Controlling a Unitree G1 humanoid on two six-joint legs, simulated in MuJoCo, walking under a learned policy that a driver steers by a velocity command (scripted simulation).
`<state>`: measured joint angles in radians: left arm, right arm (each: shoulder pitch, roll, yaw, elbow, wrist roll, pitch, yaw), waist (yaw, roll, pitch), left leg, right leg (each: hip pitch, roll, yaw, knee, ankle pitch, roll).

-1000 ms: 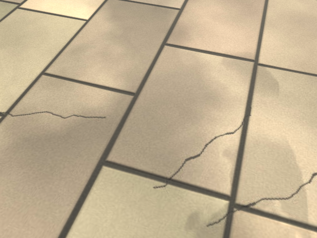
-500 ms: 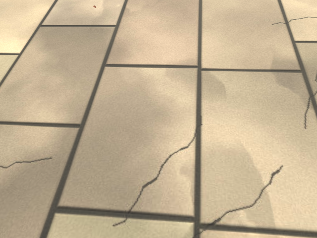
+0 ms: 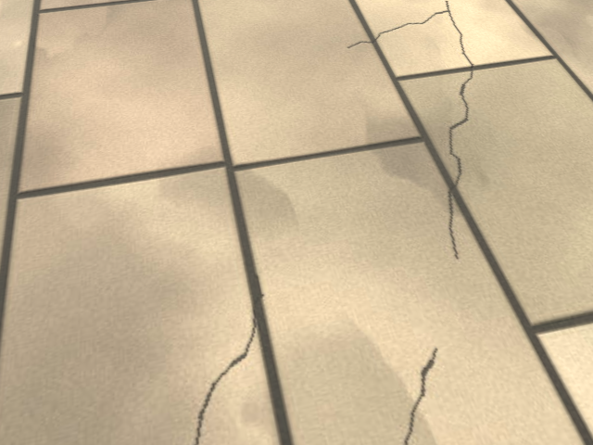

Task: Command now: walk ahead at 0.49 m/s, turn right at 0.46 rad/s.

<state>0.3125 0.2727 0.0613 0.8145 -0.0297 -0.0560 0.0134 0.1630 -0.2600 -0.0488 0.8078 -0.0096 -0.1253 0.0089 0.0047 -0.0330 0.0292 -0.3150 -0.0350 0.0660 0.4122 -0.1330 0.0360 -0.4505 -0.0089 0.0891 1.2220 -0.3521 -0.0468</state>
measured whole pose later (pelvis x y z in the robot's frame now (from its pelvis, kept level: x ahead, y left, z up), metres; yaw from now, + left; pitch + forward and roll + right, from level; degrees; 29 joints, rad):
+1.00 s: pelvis +0.50 +0.04 -0.01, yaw +23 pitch +2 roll +0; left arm 0.23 0.28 0.06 0.80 -0.02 -0.12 0.01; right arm 0.18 -0.28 -0.08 0.71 0.01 -0.05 0.04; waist 0.01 -0.01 0.06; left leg -0.41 -0.08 0.03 0.57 -0.18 0.09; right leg -0.39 -0.06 0.02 1.26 -0.43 0.02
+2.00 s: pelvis +0.66 +0.11 +0.01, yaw +17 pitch +1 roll -1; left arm 0.19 0.33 0.10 0.67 -0.02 0.06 0.01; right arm 0.20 -0.24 -0.06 0.71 -0.01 0.00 -0.05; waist -0.02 -0.04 0.03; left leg -0.19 0.04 0.07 0.42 -0.25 0.01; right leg -0.52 0.00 0.06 1.02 -0.36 0.11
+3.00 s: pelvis +1.04 +0.12 +0.00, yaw +23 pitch +3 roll +0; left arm 0.12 0.31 0.02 0.62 0.02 -0.03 0.04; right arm 0.20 -0.32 -0.06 0.69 0.01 0.00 -0.01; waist -0.03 -0.02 0.06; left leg -0.34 -0.13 -0.13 0.44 -0.14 0.06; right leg -0.64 -0.03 0.13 0.85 -0.24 0.10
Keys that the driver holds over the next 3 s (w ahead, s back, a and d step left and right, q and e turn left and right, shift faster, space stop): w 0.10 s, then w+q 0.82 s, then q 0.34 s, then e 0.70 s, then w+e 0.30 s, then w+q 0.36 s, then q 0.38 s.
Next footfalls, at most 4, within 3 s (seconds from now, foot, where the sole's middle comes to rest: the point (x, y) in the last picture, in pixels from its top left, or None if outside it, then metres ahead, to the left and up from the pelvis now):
0.34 right None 0.34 -0.17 -0.77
0.88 left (253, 395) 0.58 0.13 -0.77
1.34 right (285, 300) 0.83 0.06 -0.77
1.72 left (215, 367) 0.65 0.22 -0.77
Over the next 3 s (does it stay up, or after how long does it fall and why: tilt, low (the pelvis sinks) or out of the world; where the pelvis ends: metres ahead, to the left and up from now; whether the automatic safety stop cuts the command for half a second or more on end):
stays up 1.04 0.12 0.00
